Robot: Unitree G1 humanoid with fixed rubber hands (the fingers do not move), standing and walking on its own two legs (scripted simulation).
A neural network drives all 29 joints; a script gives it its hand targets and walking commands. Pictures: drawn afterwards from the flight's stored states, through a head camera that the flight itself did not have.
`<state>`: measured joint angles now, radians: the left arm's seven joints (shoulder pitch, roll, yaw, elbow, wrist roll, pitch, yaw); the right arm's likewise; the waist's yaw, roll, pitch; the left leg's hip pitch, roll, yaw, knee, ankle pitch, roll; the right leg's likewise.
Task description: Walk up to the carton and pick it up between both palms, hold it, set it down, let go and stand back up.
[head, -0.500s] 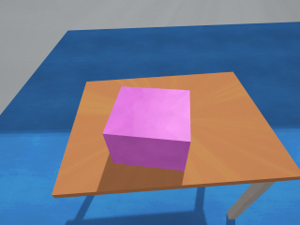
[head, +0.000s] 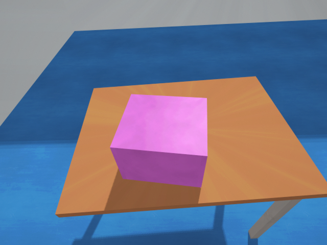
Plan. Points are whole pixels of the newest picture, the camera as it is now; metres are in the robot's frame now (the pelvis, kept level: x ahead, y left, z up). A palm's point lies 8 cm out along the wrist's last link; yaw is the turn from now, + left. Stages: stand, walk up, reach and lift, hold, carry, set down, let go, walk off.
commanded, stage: stand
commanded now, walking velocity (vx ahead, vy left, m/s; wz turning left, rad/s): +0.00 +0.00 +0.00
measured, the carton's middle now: (164, 138) +0.47 +0.02 -0.04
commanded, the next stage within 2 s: none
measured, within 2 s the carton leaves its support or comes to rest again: neither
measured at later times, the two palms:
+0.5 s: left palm out of the picture -0.03 +0.20 -0.15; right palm out of the picture -0.04 -0.21 -0.15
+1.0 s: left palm out of the picture -0.04 +0.20 -0.15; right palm out of the picture -0.05 -0.22 -0.15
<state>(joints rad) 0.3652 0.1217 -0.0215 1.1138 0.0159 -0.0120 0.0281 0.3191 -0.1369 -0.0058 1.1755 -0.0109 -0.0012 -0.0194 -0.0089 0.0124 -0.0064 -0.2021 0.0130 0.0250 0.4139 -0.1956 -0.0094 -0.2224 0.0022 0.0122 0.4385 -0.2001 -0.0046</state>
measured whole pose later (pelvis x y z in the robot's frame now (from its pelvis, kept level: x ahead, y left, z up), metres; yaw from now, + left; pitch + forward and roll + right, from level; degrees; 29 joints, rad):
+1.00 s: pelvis +0.00 -0.01 +0.00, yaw +0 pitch -1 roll +0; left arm 0.34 0.11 -0.04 1.16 0.01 -0.01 0.03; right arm 0.36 -0.13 0.00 1.18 -0.01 0.01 -0.03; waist 0.00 0.00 0.01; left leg -0.19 0.02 0.02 0.42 -0.20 -0.02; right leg -0.22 0.01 0.01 0.44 -0.21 -0.01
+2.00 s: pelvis +0.02 +0.00 +0.00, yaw +0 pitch -1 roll +0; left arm 0.35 0.11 -0.02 1.18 0.01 -0.01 0.04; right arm 0.35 -0.11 0.01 1.19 -0.01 -0.01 -0.03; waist 0.00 0.00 0.02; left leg -0.16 0.02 0.02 0.41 -0.23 -0.01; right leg -0.18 0.00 0.01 0.43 -0.23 0.00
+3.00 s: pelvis +0.02 +0.01 +0.00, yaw +0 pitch -2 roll +0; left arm 0.34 0.12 -0.02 1.18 0.01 -0.01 0.04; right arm 0.34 -0.10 0.01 1.17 0.00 -0.01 -0.03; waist -0.01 0.00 0.02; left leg -0.15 0.00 0.02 0.40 -0.22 0.00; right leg -0.18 -0.01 0.01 0.43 -0.23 0.01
